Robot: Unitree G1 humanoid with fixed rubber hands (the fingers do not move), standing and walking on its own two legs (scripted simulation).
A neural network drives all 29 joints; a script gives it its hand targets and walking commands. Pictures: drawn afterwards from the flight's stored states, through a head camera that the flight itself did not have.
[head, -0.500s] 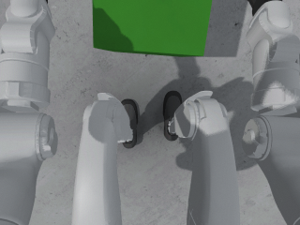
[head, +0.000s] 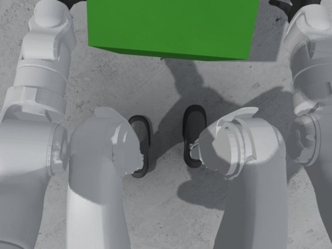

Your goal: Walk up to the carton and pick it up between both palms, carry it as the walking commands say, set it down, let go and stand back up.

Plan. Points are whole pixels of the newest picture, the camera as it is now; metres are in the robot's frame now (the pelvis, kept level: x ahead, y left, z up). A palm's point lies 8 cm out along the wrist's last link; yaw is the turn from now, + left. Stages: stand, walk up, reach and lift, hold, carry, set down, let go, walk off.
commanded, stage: reach and lift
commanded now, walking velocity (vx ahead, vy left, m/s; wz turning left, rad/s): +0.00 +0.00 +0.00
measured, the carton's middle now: (169, 7) +0.52 -0.01 -0.25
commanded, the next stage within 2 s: none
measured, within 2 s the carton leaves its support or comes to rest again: leaves its support in 1.70 s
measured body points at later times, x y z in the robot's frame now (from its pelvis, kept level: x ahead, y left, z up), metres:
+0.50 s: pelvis +0.00 +0.00 -0.01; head +0.38 +0.01 +0.23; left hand +0.54 +0.19 -0.20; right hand +0.53 -0.24 -0.20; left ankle +0.12 +0.09 -0.35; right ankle +0.15 -0.09 -0.35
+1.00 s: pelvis +0.00 +0.00 -0.01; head +0.38 +0.01 +0.23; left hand +0.55 +0.16 -0.20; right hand +0.55 -0.20 -0.19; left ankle +0.12 +0.09 -0.35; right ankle +0.15 -0.09 -0.35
